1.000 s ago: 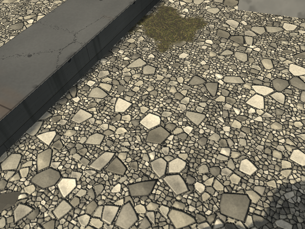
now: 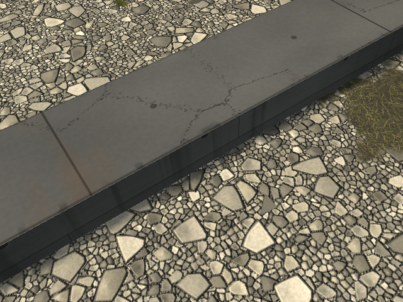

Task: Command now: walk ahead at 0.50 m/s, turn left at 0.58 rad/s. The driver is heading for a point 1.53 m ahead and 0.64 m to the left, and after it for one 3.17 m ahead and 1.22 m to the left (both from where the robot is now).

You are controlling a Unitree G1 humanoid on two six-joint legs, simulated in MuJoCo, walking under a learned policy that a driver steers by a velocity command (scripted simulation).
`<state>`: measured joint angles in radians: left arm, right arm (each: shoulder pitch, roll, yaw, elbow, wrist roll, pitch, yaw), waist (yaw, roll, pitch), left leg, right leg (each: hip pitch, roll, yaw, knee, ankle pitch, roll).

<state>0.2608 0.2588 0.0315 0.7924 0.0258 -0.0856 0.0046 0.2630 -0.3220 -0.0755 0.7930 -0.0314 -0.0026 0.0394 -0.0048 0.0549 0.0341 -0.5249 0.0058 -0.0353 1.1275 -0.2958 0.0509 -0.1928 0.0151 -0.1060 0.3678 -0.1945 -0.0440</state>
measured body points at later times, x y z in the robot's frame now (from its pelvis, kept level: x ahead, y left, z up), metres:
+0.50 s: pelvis +0.26 +0.07 -0.01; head +0.29 +0.09 +0.44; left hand +0.28 +0.35 -0.13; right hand +0.43 -0.17 -0.12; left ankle +0.27 +0.12 -0.74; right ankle +0.28 -0.10 -0.66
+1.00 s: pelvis +0.53 +0.12 +0.00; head +0.57 +0.13 +0.44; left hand +0.50 +0.41 -0.11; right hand +0.75 -0.07 -0.14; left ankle +0.40 +0.18 -0.66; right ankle +0.62 +0.06 -0.74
